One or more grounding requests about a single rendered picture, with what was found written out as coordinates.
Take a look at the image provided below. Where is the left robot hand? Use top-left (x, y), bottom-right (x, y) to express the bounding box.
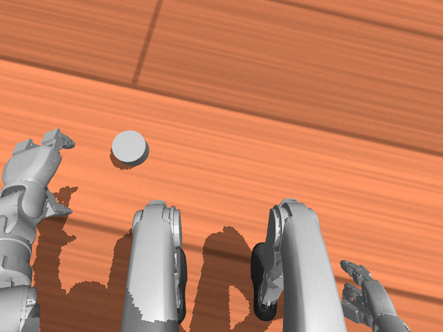
top-left (1, 128), bottom-right (75, 219)

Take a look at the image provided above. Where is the right robot hand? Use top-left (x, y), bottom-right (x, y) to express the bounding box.
top-left (341, 260), bottom-right (398, 328)

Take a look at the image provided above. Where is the tin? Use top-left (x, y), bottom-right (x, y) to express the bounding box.
top-left (112, 131), bottom-right (150, 166)

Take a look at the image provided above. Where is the right robot foot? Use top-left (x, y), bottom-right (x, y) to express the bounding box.
top-left (251, 242), bottom-right (277, 322)

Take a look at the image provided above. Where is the left robot arm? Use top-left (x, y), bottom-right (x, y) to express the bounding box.
top-left (0, 181), bottom-right (47, 332)

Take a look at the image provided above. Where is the right robot arm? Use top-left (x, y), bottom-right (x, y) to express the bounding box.
top-left (372, 315), bottom-right (411, 332)

